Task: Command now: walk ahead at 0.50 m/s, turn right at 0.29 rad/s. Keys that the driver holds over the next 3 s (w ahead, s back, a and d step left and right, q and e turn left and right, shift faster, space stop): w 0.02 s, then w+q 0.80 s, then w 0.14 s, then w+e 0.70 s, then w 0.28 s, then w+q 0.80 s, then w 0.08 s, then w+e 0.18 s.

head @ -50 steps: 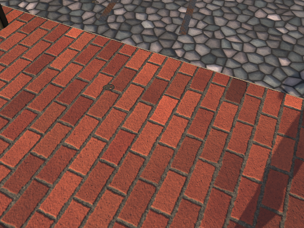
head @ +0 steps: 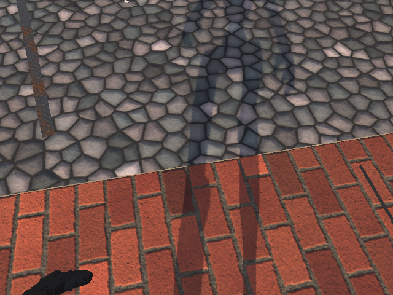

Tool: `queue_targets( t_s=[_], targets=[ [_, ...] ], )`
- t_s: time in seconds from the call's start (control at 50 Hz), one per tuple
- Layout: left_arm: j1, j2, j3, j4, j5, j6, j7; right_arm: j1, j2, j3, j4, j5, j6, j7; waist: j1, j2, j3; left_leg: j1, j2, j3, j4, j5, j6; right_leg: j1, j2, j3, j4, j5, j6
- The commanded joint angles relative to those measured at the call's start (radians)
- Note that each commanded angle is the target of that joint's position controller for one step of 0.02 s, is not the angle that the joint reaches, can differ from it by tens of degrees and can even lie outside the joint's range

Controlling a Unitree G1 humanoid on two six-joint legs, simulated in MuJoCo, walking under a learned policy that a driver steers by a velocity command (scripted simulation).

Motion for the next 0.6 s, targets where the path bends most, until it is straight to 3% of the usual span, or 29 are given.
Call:
queue_targets(
  t_s=[0.02,0.04,0.06,0.08,0.1,0.12,0.14,0.16,0.18,0.2,0.22,0.24,0.3,0.4,0.46,0.52,0.56,0.58,0.6],
  targets=[
    [-0.078,0.074,0.021,-0.100,0.005,-0.022,-0.011,-0.010,-0.202,-0.045,-0.026,0.018,0.005,-0.003,0.057,0.118,0.037,0.014,0.283,-0.110,0.002,0.677,0.169,0.055,0.050,-0.055,-0.081,-0.085,-0.048],
    [-0.014,0.099,0.035,-0.086,0.012,-0.022,-0.008,-0.010,-0.212,-0.045,-0.016,0.024,0.011,-0.005,0.107,0.132,-0.013,0.014,0.274,-0.098,0.099,0.852,0.157,0.176,0.080,-0.077,-0.112,-0.101,-0.071],
    [0.137,0.136,0.059,-0.041,0.015,-0.022,-0.002,-0.017,-0.203,-0.037,-0.008,0.027,0.017,-0.008,0.196,0.122,-0.099,-0.039,0.238,-0.068,0.268,0.941,0.134,0.399,0.110,-0.100,-0.174,-0.033,-0.103],
    [0.301,0.194,0.083,0.003,0.021,-0.016,0.015,-0.017,-0.165,-0.017,-0.018,0.013,0.011,-0.009,0.270,0.090,-0.209,-0.245,0.196,-0.066,0.506,0.744,0.099,0.710,0.021,0.004,-0.131,0.014,-0.141],
    [0.368,0.305,0.099,0.015,0.033,-0.016,0.028,0.075,-0.035,0.028,-0.060,-0.011,-0.005,0.003,0.215,-0.169,-0.367,-0.652,0.025,-0.085,0.916,-0.001,0.028,1.066,-0.292,0.499,-0.174,-0.115,-0.299],
    [0.378,0.232,0.079,0.003,0.032,-0.022,0.029,0.031,-0.104,0.011,-0.037,0.011,-0.027,0.007,0.254,-0.123,-0.458,-0.731,-0.014,-0.288,1.071,-0.261,0.032,1.044,-0.355,0.692,-0.295,-0.128,-0.324],
    [0.326,0.189,0.061,0.018,0.032,-0.029,0.026,-0.059,-0.163,-0.011,-0.074,0.043,-0.033,0.011,0.247,-0.092,-0.288,-0.809,0.032,-0.302,1.098,-0.204,0.039,0.922,-0.314,0.503,-0.309,-0.068,-0.268],
    [0.272,0.159,0.052,0.029,0.025,-0.036,0.025,-0.100,-0.146,-0.007,-0.085,0.039,-0.034,0.008,0.209,-0.063,-0.190,-0.801,0.078,-0.279,1.038,-0.120,0.041,0.790,-0.264,0.360,-0.324,0.007,-0.232],
    [0.219,0.125,0.044,0.037,0.025,-0.042,0.021,-0.112,-0.132,-0.009,-0.081,0.019,-0.028,0.004,0.173,-0.046,-0.129,-0.774,0.105,-0.271,0.981,-0.059,0.033,0.681,-0.224,0.273,-0.358,0.044,-0.210],
    [0.179,0.094,0.036,0.037,0.029,-0.052,0.019,-0.080,-0.121,-0.013,-0.067,0.012,-0.011,0.002,0.136,-0.056,-0.098,-0.710,0.129,-0.279,0.954,0.001,0.030,0.595,-0.194,0.203,-0.407,0.053,-0.193],
    [0.158,0.092,0.039,0.043,0.034,-0.063,0.019,-0.044,-0.099,-0.011,-0.056,0.016,0.005,0.001,0.111,-0.082,-0.093,-0.654,0.134,-0.279,0.946,0.032,0.018,0.533,-0.197,0.174,-0.446,0.060,-0.203],
    [0.144,0.086,0.040,0.054,0.032,-0.074,0.019,-0.027,-0.076,-0.007,-0.047,0.017,0.019,0.000,0.097,-0.064,-0.078,-0.639,0.136,-0.280,0.931,0.045,0.008,0.498,-0.196,0.136,-0.476,0.082,-0.208],
    [0.139,0.098,0.048,0.091,0.039,-0.090,0.030,-0.091,-0.054,-0.007,-0.068,0.013,0.038,-0.005,0.092,-0.027,-0.011,-0.712,0.136,-0.298,0.838,0.144,-0.009,0.470,-0.187,0.025,-0.528,0.111,-0.190],
    [0.167,0.137,0.060,0.131,0.035,-0.084,0.049,-0.228,-0.023,0.006,-0.111,0.004,0.029,0.022,0.136,-0.010,0.032,-0.711,0.113,-0.243,0.546,0.386,0.006,0.512,-0.168,-0.127,-0.554,0.112,-0.150],
    [0.213,0.159,0.070,0.164,0.020,-0.070,0.055,-0.317,-0.022,0.011,-0.154,0.003,0.029,0.038,0.169,0.003,0.065,-0.737,0.104,-0.208,0.445,0.380,0.034,0.600,-0.200,-0.165,-0.537,0.125,-0.138],
    [0.227,0.180,0.079,0.187,0.004,-0.047,0.058,-0.355,-0.038,0.006,-0.194,0.002,0.032,0.055,0.165,-0.008,0.068,-0.745,0.080,-0.164,0.394,0.271,0.075,0.704,-0.227,-0.194,-0.460,0.256,-0.114],
    [0.209,0.211,0.087,0.185,-0.001,-0.031,0.064,-0.302,-0.069,-0.012,-0.201,0.003,0.037,0.058,0.120,-0.041,0.005,-0.628,0.014,-0.100,0.398,0.167,0.115,0.735,-0.223,-0.221,-0.318,0.594,-0.089],
    [0.194,0.221,0.088,0.182,-0.004,-0.021,0.067,-0.202,-0.100,-0.032,-0.183,0.006,0.040,0.056,0.060,-0.045,-0.055,-0.497,-0.032,-0.071,0.388,0.137,0.141,0.720,-0.206,-0.239,-0.168,0.723,-0.071],
    [0.183,0.210,0.080,0.177,-0.007,-0.017,0.070,-0.042,-0.155,-0.065,-0.142,0.009,0.043,0.045,-0.026,-0.020,-0.140,-0.258,-0.080,-0.071,0.331,0.184,0.179,0.626,-0.162,-0.265,0.054,0.697,-0.035]
  ],
)
Next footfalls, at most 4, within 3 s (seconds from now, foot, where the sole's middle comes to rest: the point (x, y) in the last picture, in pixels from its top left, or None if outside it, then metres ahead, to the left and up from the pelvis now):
0.08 right None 0.21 -0.13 -0.77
0.60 left None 0.48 0.15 -0.77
1.12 right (161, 200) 0.82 0.07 -0.77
1.62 left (92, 164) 1.02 0.35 -0.77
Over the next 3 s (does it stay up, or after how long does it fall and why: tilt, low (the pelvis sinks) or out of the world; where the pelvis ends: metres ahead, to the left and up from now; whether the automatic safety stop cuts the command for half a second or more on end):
stays up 1.59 0.35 0.01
